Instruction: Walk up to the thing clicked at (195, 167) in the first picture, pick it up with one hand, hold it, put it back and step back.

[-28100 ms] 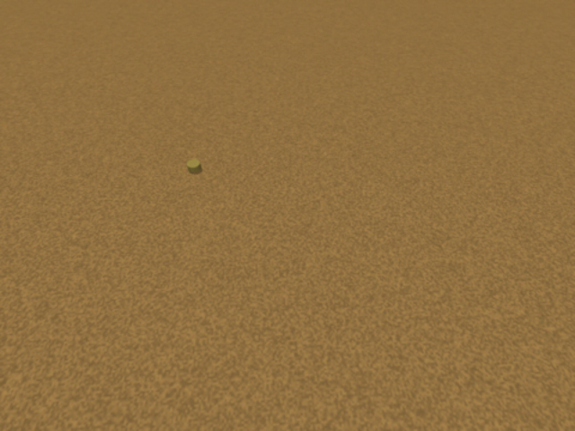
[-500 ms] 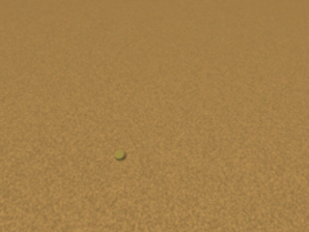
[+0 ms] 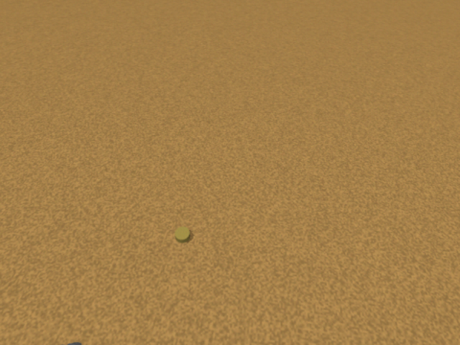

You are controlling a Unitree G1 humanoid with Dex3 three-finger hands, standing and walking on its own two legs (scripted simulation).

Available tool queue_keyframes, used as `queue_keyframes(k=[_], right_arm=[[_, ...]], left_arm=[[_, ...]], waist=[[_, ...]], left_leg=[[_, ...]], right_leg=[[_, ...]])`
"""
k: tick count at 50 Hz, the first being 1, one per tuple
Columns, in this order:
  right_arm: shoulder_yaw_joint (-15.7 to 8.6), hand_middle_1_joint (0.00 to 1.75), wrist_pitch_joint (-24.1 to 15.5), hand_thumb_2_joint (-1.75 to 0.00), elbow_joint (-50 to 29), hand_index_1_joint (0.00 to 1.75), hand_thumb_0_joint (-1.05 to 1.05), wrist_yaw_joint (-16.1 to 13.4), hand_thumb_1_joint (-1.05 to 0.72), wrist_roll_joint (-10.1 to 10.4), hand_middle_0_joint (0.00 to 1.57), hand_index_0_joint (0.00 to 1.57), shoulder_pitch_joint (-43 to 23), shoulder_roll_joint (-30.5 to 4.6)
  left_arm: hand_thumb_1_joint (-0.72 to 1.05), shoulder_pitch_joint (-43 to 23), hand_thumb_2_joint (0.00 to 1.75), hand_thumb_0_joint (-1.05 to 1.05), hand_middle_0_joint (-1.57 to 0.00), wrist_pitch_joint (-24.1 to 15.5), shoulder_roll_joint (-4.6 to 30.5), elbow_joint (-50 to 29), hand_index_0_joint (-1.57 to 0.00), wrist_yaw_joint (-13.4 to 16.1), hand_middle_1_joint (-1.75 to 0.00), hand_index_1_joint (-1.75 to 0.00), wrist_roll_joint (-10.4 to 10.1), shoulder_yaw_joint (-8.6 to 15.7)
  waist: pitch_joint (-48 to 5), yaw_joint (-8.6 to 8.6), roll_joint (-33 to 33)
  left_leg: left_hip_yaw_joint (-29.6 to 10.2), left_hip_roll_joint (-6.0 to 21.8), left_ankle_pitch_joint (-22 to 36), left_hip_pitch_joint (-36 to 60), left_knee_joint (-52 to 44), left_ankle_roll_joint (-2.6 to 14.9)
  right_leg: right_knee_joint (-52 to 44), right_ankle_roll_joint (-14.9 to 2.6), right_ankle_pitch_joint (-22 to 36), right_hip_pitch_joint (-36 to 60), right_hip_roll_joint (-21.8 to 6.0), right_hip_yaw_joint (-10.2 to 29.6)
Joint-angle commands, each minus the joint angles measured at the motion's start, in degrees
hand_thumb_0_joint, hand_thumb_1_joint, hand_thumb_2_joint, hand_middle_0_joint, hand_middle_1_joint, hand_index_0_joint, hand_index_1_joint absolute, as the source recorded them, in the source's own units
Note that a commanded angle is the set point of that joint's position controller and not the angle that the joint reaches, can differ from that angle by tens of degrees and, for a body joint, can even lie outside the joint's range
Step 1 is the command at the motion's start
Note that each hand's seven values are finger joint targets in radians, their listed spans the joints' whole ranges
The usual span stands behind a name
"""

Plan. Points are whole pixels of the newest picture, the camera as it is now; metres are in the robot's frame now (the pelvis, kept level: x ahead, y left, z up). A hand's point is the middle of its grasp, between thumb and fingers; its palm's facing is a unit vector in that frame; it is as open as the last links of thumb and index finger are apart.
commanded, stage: walk up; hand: left
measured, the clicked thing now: (182, 234) +0.74 +0.21 -0.76
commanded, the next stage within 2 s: stand in 0.18 s
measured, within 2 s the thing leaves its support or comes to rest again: neither
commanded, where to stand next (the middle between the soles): +0.35 -0.03 m, yaw +0 degrees
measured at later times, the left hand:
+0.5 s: hand out of the picture +0.06 +0.23 -0.14, palm faces -0.01 -0.94 -0.35, open 7.4 cm
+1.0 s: hand out of the picture +0.05 +0.23 -0.15, palm faces -0.04 -0.94 -0.35, open 7.4 cm
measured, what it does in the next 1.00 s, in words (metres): stands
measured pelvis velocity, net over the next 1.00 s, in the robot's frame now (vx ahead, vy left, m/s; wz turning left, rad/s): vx -0.02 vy -0.02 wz -0.01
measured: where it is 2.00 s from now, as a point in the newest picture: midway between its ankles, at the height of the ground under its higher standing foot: outside the picture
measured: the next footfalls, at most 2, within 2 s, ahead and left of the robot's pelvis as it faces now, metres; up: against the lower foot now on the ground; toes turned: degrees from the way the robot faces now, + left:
left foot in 1.44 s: +0.12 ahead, +0.14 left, +0.00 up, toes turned +3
right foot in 1.88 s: +0.32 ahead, -0.14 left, +0.00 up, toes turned -5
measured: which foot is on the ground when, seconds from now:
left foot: down 0.00-1.00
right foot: down 0.00-1.00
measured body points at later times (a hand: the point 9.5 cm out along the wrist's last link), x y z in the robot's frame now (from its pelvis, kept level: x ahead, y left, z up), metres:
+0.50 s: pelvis -0.02 -0.02 +0.01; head -0.01 -0.03 +0.46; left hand +0.06 +0.28 -0.12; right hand +0.07 -0.32 -0.12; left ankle -0.01 +0.11 -0.74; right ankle -0.01 -0.14 -0.74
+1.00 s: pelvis -0.02 -0.02 +0.01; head -0.01 -0.03 +0.46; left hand +0.05 +0.28 -0.12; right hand +0.02 -0.33 -0.13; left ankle -0.01 +0.11 -0.74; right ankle -0.01 -0.14 -0.74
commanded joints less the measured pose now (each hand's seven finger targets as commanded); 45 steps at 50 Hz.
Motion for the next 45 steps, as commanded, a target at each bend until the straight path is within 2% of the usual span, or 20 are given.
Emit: queue_keyframes(k=[1, 5, 7, 8, 9, 11, 16, 20, 23, 28, 31, 32, 35, 39, 40, 42, 45], right_arm=[[-3.0, 0.30, -0.8, -0.90, -3.2, 0.30, 0.00, -0.8, -0.90, 0.1, 0.20, 0.20, -3.0, -12.7], [-2.7, 0.30, -0.9, -0.90, -2.7, 0.30, 0.00, -0.6, -0.90, -0.1, 0.20, 0.20, -4.6, -12.3], [-2.7, 0.30, -0.8, -0.90, -2.5, 0.30, 0.00, -0.4, -0.90, -0.3, 0.20, 0.20, -5.2, -12.2], [-2.6, 0.30, -0.9, -0.90, -2.1, 0.30, 0.00, -0.4, -0.90, -0.2, 0.20, 0.20, -4.7, -12.0], [-2.3, 0.30, -1.1, -0.90, -1.5, 0.30, 0.00, -0.5, -0.90, 0.2, 0.20, 0.20, -4.3, -12.5], [-2.2, 0.30, -1.3, -0.90, -0.8, 0.30, 0.00, -0.5, -0.90, 0.3, 0.20, 0.20, -4.3, -13.0], [-2.0, 0.30, -0.9, -0.90, 0.2, 0.30, 0.00, -0.4, -0.90, 0.3, 0.20, 0.20, -4.9, -12.5], [-1.8, 0.30, -1.0, -0.90, 1.1, 0.30, 0.00, -0.3, -0.90, 0.3, 0.20, 0.20, -5.1, -12.6], [-1.5, 0.30, -0.9, -0.90, 1.5, 0.30, 0.00, -0.3, -0.90, 0.1, 0.20, 0.20, -5.1, -12.5], [-1.4, 0.30, -0.6, -0.90, 2.7, 0.30, 0.00, 0.0, -0.90, 0.0, 0.20, 0.20, -3.8, -12.7], [-1.5, 0.30, -0.5, -0.90, 3.0, 0.30, 0.00, 0.1, -0.90, -0.1, 0.20, 0.20, -2.8, -12.9], [-1.5, 0.30, -0.6, -0.90, 2.9, 0.30, 0.00, 0.1, -0.90, -0.2, 0.20, 0.20, -2.7, -12.9], [-1.2, 0.30, -0.8, -0.90, 3.0, 0.30, 0.00, 0.0, -0.90, -0.1, 0.20, 0.20, -2.3, -12.8], [-1.1, 0.30, -0.8, -0.90, 3.5, 0.30, 0.00, -0.1, -0.90, -0.2, 0.20, 0.20, -1.5, -13.0], [-1.0, 0.30, -0.8, -0.90, 3.4, 0.30, 0.00, -0.1, -0.90, -0.2, 0.20, 0.20, -1.6, -13.3], [-1.1, 0.30, -0.8, -0.90, 3.6, 0.30, 0.00, -0.1, -0.90, -0.1, 0.20, 0.20, -1.2, -13.5], [-0.9, 0.30, -0.7, -0.90, 3.4, 0.30, 0.00, -0.1, -0.90, -0.1, 0.20, 0.20, -0.7, -13.1]], left_arm=[[0.90, -1.8, 0.90, 0.00, -0.20, -1.1, 11.5, -2.9, -0.20, 0.6, -0.30, -0.30, 0.5, 2.2], [0.90, -2.1, 0.90, 0.00, -0.20, -1.1, 11.6, -2.1, -0.20, 0.3, -0.30, -0.30, 0.8, 2.2], [0.90, -2.4, 0.90, 0.00, -0.20, -1.2, 11.9, -1.7, -0.20, 0.3, -0.30, -0.30, 1.0, 2.4], [0.90, -2.7, 0.90, 0.00, -0.20, -1.3, 12.0, -1.6, -0.20, 0.3, -0.30, -0.30, 1.0, 2.5], [0.90, -2.9, 0.90, 0.00, -0.20, -1.1, 10.9, -0.4, -0.20, 0.2, -0.30, -0.30, 0.8, 1.3], [0.90, -2.4, 0.90, 0.00, -0.20, -1.1, 10.7, -0.2, -0.20, 0.2, -0.30, -0.30, 0.6, 1.1], [0.90, -2.9, 0.90, 0.00, -0.20, -1.1, 11.6, 0.9, -0.20, 0.2, -0.30, -0.30, 0.8, 1.0], [0.90, -2.1, 0.90, 0.00, -0.20, -1.2, 11.7, 1.7, -0.20, 0.1, -0.30, -0.30, 0.8, 0.8], [0.90, -2.8, 0.90, 0.00, -0.20, -1.2, 11.9, 2.0, -0.20, 0.1, -0.30, -0.30, 0.9, 0.8], [0.90, -2.0, 0.90, 0.00, -0.20, -1.0, 11.9, 2.4, -0.20, 0.0, -0.30, -0.30, 1.0, 0.6], [0.90, -1.9, 0.90, 0.00, -0.20, -1.0, 12.5, 2.2, -0.20, 0.0, -0.30, -0.30, 1.1, 0.7], [0.90, -1.9, 0.90, 0.00, -0.20, -1.0, 12.3, 2.2, -0.20, -0.1, -0.30, -0.30, 1.0, 0.6], [0.90, -1.7, 0.90, 0.00, -0.20, -1.2, 12.3, 2.2, -0.20, -0.2, -0.30, -0.30, 0.8, 0.7], [0.90, -1.3, 0.90, 0.00, -0.20, -0.9, 12.4, 2.3, -0.20, -0.3, -0.30, -0.30, 0.7, 0.7], [0.90, -1.4, 0.90, 0.00, -0.20, -0.8, 12.0, 2.2, -0.20, -0.3, -0.30, -0.30, 0.8, 0.5], [0.90, -0.9, 0.90, 0.00, -0.20, -0.8, 12.1, 2.2, -0.20, -0.3, -0.30, -0.30, 0.7, 0.5], [0.90, -0.9, 0.90, 0.00, -0.20, -0.8, 12.1, 2.2, -0.20, -0.3, -0.30, -0.30, 0.8, 0.4]], waist=[[-8.3, 0.17, 2.9], [-6.0, 0.36, 2.0], [-5.7, 0.24, 0.9], [-6.1, 0.02, 0.1], [-5.5, -0.99, 0.4], [-6.6, -0.90, 1.3], [-7.1, -1.10, 0.3], [-7.8, -0.71, 0.7], [-6.7, -0.89, 0.1], [-3.0, -0.90, 0.0], [-3.3, -0.89, -0.4], [-3.7, -0.98, -0.2], [-5.7, -0.87, 0.7], [-3.7, -0.65, 0.9], [-4.1, -0.63, 1.4], [-3.6, -0.43, 1.0], [-4.4, -0.86, 0.1]], left_leg=[[-5.7, 7.5, 21.7, 0.2, -6.0, 2.23], [-5.5, 6.9, 14.9, -1.3, -8.0, 1.95], [-4.8, 6.5, 14.0, -0.5, -7.7, 1.68], [-4.6, 6.5, 14.6, -0.1, -7.6, 1.54], [-4.9, 7.3, 19.0, 2.7, -9.1, 1.24], [-4.8, 7.7, 23.1, 5.9, -8.5, 0.94], [-4.5, 7.6, 17.7, 4.9, -10.7, 0.54], [-4.2, 7.7, 16.8, 5.9, -11.3, 0.44], [-4.0, 7.6, 14.0, 4.3, -12.0, 0.34], [-4.0, 6.7, 5.9, 2.3, -12.9, -0.01], [-4.0, 6.8, 4.1, 0.9, -12.6, 0.26], [-4.1, 6.8, 4.6, 1.4, -12.6, 0.27], [-4.5, 7.6, 8.0, 1.2, -13.0, 0.29], [-4.6, 7.3, 5.5, 0.7, -13.3, 0.11], [-4.7, 7.6, 6.3, 0.5, -13.2, 0.26], [-4.8, 7.3, 4.7, 0.1, -13.4, 0.15], [-4.7, 7.6, 5.5, 0.4, -13.0, 0.37]], right_leg=[[-1.7, -3.43, 14.6, 5.6, -4.0, 2.1], [-4.0, -3.12, 12.3, 5.4, -4.5, 2.9], [-5.1, -3.23, 12.1, 4.5, -4.7, 3.3], [-5.5, -3.35, 12.6, 4.9, -4.9, 3.6], [-6.6, -3.10, 16.2, 2.9, -5.7, 4.4], [-7.3, -2.80, 18.1, 2.3, -5.6, 4.2], [-9.2, -2.65, 14.5, 4.2, -5.5, 4.3], [-10.0, -2.74, 14.1, 4.3, -5.7, 4.6], [-10.7, -2.77, 12.1, 4.1, -5.8, 4.9], [-13.6, -2.67, 0.6, -0.2, -5.4, 5.9], [-14.0, -2.90, -2.1, 0.1, -5.8, 6.6], [-13.8, -2.97, -1.7, -0.2, -5.8, 6.7], [-12.0, -2.98, 5.0, 2.8, -5.6, 5.9], [-12.3, -3.02, 1.1, 0.8, -5.4, 6.2], [-12.2, -3.09, 2.8, 1.3, -5.5, 6.2], [-12.5, -3.02, 0.3, 0.8, -5.3, 6.3], [-12.1, -3.10, 1.9, 1.0, -5.4, 6.0]])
